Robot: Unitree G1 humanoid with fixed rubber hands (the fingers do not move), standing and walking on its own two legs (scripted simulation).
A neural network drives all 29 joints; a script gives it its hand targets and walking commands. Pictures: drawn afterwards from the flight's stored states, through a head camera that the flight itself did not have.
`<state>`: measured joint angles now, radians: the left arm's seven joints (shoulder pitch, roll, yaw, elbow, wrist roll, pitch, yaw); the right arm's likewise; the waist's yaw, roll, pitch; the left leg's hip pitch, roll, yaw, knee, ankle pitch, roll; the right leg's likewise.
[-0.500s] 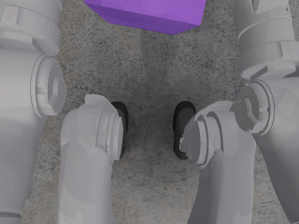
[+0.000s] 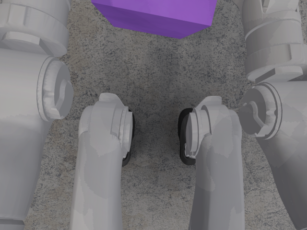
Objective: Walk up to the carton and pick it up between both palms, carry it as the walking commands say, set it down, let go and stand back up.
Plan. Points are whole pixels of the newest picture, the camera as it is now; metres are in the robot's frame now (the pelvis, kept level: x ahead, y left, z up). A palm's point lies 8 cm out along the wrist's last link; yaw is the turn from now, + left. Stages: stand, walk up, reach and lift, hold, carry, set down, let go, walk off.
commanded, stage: reach and lift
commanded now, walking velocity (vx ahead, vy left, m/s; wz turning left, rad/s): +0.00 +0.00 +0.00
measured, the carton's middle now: out of the picture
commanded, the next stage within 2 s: none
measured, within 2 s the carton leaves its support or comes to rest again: neither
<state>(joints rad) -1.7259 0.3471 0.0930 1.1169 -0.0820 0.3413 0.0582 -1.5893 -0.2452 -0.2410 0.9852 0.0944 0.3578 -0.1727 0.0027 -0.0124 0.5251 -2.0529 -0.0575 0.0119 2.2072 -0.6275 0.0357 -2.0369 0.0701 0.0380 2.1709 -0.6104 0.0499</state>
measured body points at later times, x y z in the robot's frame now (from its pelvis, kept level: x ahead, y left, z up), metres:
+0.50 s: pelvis -0.02 +0.00 +0.04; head +0.33 +0.03 +0.31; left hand +0.59 +0.15 -0.05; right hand +0.57 -0.13 -0.06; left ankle +0.11 +0.10 -0.35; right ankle +0.12 -0.14 -0.35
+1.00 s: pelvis -0.03 +0.00 +0.08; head +0.30 +0.02 +0.38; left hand +0.57 +0.14 +0.02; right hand +0.54 -0.13 +0.01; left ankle +0.11 +0.10 -0.35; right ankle +0.12 -0.14 -0.35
